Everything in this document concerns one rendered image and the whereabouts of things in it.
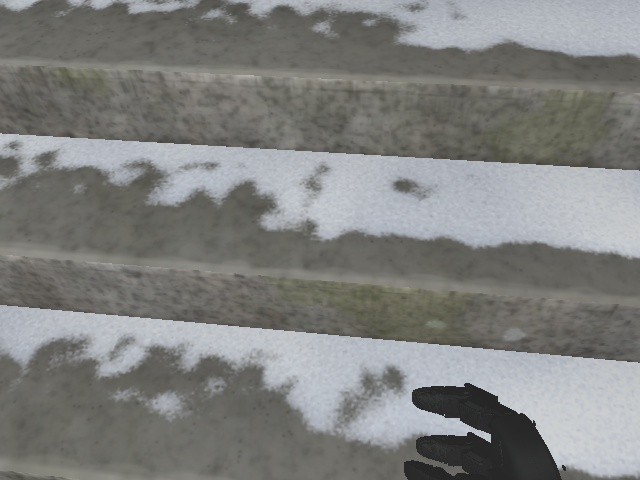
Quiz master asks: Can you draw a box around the right robot hand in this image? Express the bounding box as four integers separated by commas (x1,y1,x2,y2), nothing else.
404,383,566,480

